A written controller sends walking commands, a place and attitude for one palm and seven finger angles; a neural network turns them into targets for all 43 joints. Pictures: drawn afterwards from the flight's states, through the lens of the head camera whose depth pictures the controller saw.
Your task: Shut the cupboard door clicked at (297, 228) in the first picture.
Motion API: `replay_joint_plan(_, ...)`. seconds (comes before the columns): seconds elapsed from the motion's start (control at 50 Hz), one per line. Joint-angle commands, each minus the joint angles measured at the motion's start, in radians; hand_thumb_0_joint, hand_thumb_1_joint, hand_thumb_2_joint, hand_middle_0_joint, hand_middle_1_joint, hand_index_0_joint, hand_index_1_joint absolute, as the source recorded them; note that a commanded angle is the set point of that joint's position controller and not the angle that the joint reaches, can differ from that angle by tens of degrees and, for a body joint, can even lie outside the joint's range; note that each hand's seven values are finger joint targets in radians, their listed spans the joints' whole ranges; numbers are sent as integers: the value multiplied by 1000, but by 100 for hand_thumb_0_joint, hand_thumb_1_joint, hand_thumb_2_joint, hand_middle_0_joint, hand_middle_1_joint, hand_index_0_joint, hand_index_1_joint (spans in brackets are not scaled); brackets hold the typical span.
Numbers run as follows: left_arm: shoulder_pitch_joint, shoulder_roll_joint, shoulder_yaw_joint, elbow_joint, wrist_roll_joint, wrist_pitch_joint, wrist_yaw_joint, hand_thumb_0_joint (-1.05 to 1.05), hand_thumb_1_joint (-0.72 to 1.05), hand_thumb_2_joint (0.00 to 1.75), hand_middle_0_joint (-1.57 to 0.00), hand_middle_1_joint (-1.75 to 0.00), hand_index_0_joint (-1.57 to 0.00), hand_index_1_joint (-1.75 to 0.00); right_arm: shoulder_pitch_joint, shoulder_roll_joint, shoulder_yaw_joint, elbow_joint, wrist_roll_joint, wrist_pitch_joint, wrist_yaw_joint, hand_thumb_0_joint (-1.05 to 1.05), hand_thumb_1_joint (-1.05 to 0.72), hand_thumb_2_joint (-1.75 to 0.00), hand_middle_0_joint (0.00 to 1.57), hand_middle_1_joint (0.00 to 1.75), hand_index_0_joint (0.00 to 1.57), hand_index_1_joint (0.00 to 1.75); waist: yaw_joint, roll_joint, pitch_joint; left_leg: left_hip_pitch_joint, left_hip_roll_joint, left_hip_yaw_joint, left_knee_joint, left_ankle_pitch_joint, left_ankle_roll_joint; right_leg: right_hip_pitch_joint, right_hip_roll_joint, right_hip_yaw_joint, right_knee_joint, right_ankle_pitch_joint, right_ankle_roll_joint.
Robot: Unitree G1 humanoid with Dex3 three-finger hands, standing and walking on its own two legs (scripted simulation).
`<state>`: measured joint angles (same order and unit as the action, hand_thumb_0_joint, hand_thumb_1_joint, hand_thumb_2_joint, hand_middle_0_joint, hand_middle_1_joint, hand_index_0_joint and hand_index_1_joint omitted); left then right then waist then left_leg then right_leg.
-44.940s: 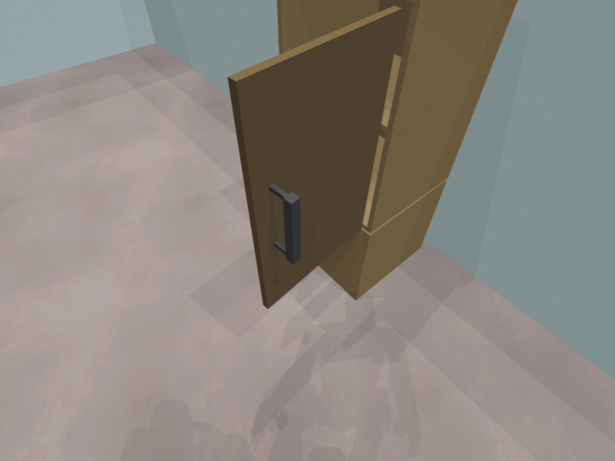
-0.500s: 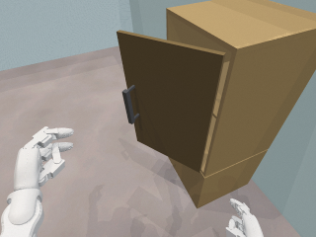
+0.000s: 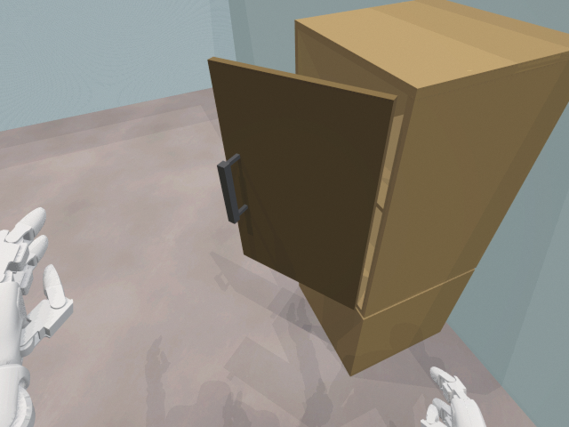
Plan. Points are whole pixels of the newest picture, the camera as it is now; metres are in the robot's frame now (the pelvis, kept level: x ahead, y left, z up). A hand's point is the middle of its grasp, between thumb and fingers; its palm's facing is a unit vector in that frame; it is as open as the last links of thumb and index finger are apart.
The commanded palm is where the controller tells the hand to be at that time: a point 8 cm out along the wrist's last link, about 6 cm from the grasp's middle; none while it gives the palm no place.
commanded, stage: draw the hand back to the body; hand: left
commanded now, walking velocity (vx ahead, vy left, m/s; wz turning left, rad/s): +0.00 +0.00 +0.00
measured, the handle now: (234, 189) +0.64 +0.21 -0.05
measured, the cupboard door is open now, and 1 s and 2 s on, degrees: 34 34 34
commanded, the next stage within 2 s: step back with the hand held close in 0.04 s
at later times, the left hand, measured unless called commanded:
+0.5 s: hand (40, 311) +0.18 +0.30 +0.15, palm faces +0.42 -0.76 -0.49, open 7.4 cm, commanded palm +0.12 +0.33 +0.17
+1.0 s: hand (3, 360) +0.12 +0.29 +0.16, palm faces +0.50 -0.75 -0.43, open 7.4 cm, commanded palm +0.06 +0.32 +0.17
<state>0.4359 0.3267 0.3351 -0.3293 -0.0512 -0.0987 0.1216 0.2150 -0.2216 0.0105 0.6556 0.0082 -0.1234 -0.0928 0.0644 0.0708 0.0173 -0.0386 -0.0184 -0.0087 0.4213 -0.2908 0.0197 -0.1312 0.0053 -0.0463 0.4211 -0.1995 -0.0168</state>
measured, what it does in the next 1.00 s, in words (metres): shifts its weight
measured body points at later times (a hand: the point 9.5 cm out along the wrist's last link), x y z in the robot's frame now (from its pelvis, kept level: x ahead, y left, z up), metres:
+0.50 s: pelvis -0.02 +0.03 -0.01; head -0.01 +0.02 +0.44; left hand +0.15 +0.33 +0.18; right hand +0.14 -0.23 -0.09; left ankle -0.03 +0.11 -0.74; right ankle +0.03 -0.11 -0.74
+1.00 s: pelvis -0.08 +0.02 -0.03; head -0.09 +0.03 +0.42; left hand +0.09 +0.33 +0.18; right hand +0.07 -0.23 -0.10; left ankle -0.03 +0.11 -0.74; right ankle +0.02 -0.11 -0.74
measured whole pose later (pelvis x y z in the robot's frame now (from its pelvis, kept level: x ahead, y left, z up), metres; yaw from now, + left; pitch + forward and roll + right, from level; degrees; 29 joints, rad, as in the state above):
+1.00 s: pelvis -0.08 +0.02 -0.03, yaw +0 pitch -1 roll -1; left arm 0.48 0.40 0.46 -0.48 0.00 -0.24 0.17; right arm 0.27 -0.23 0.00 0.57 0.00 -0.05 -0.08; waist -0.01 -0.01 0.00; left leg -0.40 -0.03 0.02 0.74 -0.34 0.06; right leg -0.45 -0.01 -0.04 0.64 -0.17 0.01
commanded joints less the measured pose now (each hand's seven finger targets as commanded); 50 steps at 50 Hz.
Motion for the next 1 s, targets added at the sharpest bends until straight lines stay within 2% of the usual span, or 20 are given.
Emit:
replay_joint_plan(0.0, -93, 218, 143, -229, 2, -83, 22, 0, 90, 90, -20, -30, -20, -30, -138, -89, -23, -165, -2, -72, -1, 0, -90, -90, 20, 30, 20, 30, 5, 23, -32, -146, 22, 13, -97, 185, -5, 99, -24, 18, -68, 49, 1)
replay_joint_plan(0.14, -81, 205, 136, -196, -4, -74, 11, 0, 90, 90, -20, -30, -20, -30, -134, -95, -30, -163, -2, -65, -1, 0, -90, -90, 20, 30, 20, 30, -1, -13, -12, -137, 27, 19, -95, 179, -1, 78, -20, 24, -89, 37, 6)
replay_joint_plan(0.16, -141, 293, 227, -224, 5, -105, 21, 0, 90, 90, -20, -30, -20, -30, -123, -142, -50, -197, -2, -37, 2, 0, -90, -90, 20, 30, 20, 30, -49, -46, 42, -244, 47, -19, -33, 85, 16, -11, -81, 149, -135, 32, -8)
replay_joint_plan(0.18, -56, 230, 180, -167, 6, -109, 15, 0, 90, 90, -20, -30, -20, -30, -104, -127, -52, -182, -4, -21, 6, 0, -90, -90, 20, 30, 20, 30, -54, -118, 15, -230, 35, -26, 26, 54, 18, -44, -129, 182, -160, -8, -24)
replay_joint_plan(0.22, -11, 215, 157, -207, 10, -129, 19, 0, 90, 90, -20, -30, -20, -30, -97, -114, -51, -185, -2, -3, 15, 0, -90, -90, 20, 30, 20, 30, -61, -127, -57, -223, 27, -18, 101, 53, 17, -60, -190, 211, -157, -9, -54)
replay_joint_plan(0.26, 27, 239, 182, -252, 6, -143, 31, 0, 90, 90, -20, -30, -20, -30, -90, -114, -55, -191, 2, 9, 12, 0, -90, -90, 20, 30, 20, 30, -65, -83, -126, -223, 34, -29, 98, 97, 9, -26, -207, 193, -94, 104, -71)
replay_joint_plan(0.3, 62, 251, 198, -284, 0, -144, 43, 0, 90, 90, -20, -30, -20, -30, -90, -125, -62, -205, 4, 24, 7, 0, -90, -90, 20, 30, 20, 30, -68, -63, -163, -222, 50, -37, 62, 201, 5, -5, -174, 146, -17, 212, -53)
replay_joint_plan(0.36, 76, 275, 224, -334, -3, -140, 51, 0, 90, 90, -20, -30, -20, -30, -107, -135, -61, -228, 1, 41, -9, 0, -90, -90, 20, 30, 20, 30, -60, 29, -194, -262, 102, -85, 1, 430, -4, 55, -95, 67, 122, 360, -7)
replay_joint_plan(0.4, 77, 282, 234, -336, -3, -132, 51, 0, 90, 90, -20, -30, -20, -30, -103, -136, -67, -242, 1, 54, -14, 0, -90, -90, 20, 30, 20, 30, -56, 19, -209, -294, 122, -87, 10, 515, -5, 84, -74, 62, 167, 411, 6)
replay_joint_plan(0.46, 81, 271, 228, -326, -3, -125, 49, 0, 90, 90, -20, -30, -20, -30, -93, -142, -70, -249, 1, 65, -16, 0, -90, -90, 20, 30, 20, 30, -60, -2, -191, -366, 131, -98, 2, 427, 0, 94, -73, 73, 189, 385, 7)
replay_joint_plan(0.54, 80, 276, 243, -306, 9, -126, 48, 0, 90, 90, -20, -30, -20, -30, -101, -157, -72, -253, -3, 65, -15, 0, -90, -90, 20, 30, 20, 30, -55, 15, -130, -540, 151, -130, -64, 138, 42, 131, -45, 78, 220, 276, 23)
replay_joint_plan(0.62, 45, 255, 229, -318, 23, -140, 50, 0, 90, 90, -20, -30, -20, -30, -86, -155, -65, -261, 0, 61, -12, 0, -90, -90, 20, 30, 20, 30, -66, 24, -91, -714, 158, -141, -92, -133, 72, 187, -39, 94, 266, 231, 27)
replay_joint_plan(0.64, 29, 282, 254, -333, 32, -146, 50, 0, 90, 90, -20, -30, -20, -30, -91, -161, -67, -261, -2, 59, -12, 0, -90, -90, 20, 30, 20, 30, -61, 31, -93, -742, 154, -147, -100, -196, 76, 207, -35, 98, 269, 222, 26)
replay_joint_plan(0.72, -3, 262, 236, -341, 41, -162, 54, 0, 90, 90, -20, -30, -20, -30, -75, -153, -62, -266, -1, 47, -9, 0, -90, -90, 20, 30, 20, 30, -72, 19, -71, -823, 140, -136, -77, -350, 87, 207, -45, 125, 278, 163, 21)
replay_joint_plan(0.74, -16, 286, 256, -353, 48, -169, 55, 0, 90, 90, -20, -30, -20, -30, -75, -159, -63, -263, -3, 42, -10, 0, -90, -90, 20, 30, 20, 30, -70, 21, -75, -823, 136, -138, -73, -369, 87, 204, -44, 132, 269, 149, 20)
replay_joint_plan(0.82, -27, 264, 238, -350, 51, -183, 60, 0, 90, 90, -20, -30, -20, -30, -59, -153, -61, -260, -4, 29, -4, 0, -90, -90, 20, 30, 20, 30, -76, -7, -57, -836, 112, -127, -22, -409, 83, 159, -62, 178, 231, 61, 7)
replay_joint_plan(0.84, -32, 290, 261, -350, 53, -187, 62, 0, 90, 90, -20, -30, -20, -30, -62, -157, -64, -257, -3, 25, -4, 0, -90, -90, 20, 30, 20, 30, -74, -21, -59, -812, 103, -125, -1, -407, 79, 130, -71, 198, 200, 29, 1)
replay_joint_plan(0.88, -35, 270, 239, -362, 51, -195, 64, 0, 90, 90, -20, -30, -20, -30, -55, -151, -60, -254, -4, 19, 0, 0, -90, -90, 20, 30, 20, 30, -78, -31, -53, -771, 92, -121, 23, -400, 70, 65, -87, 211, 162, -52, -9)
replay_joint_plan(0.92, -23, 268, 239, -352, 50, -199, 68, 0, 90, 90, -20, -30, -20, -30, -51, -154, -60, -250, -5, 14, 2, 0, -90, -90, 20, 30, 20, 30, -79, -24, -44, -765, 93, -128, 15, -416, 70, 34, -80, 204, 143, -119, -8)
replay_joint_plan(0.98, -14, 276, 254, -347, 54, -212, 73, 0, 90, 90, -20, -30, -20, -30, -55, -155, -59, -243, -7, 8, -1, 0, -90, -90, 20, 30, 20, 30, -74, 6, -54, -823, 121, -148, -38, -416, 81, 96, -54, 172, 203, -49, 4)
